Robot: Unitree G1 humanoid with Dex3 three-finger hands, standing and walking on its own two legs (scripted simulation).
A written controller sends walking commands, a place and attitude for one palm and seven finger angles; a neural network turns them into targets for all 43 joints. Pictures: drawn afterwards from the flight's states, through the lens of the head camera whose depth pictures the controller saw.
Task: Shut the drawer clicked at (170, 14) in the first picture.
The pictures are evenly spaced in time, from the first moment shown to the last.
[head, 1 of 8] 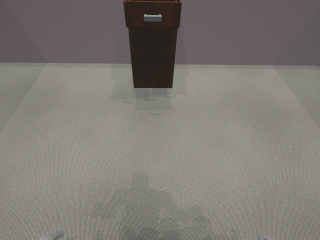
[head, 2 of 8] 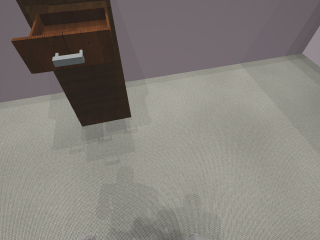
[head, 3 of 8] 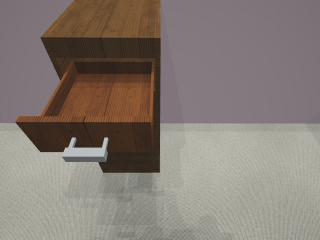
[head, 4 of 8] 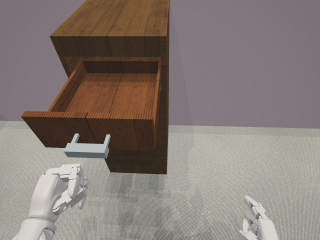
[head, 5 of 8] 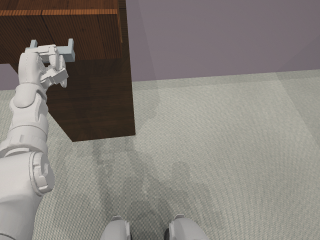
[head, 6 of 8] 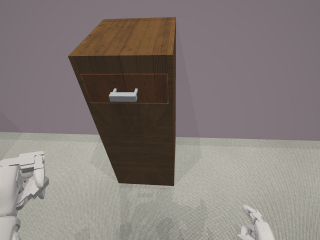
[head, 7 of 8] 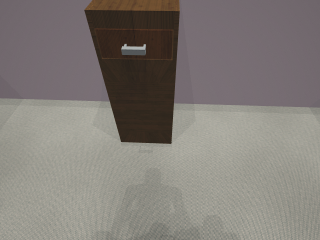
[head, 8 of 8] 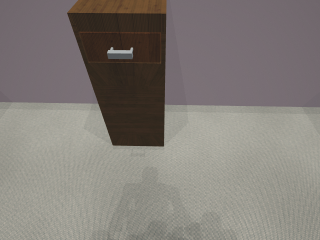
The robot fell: no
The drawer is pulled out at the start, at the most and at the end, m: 0.30 0.30 0.00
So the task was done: yes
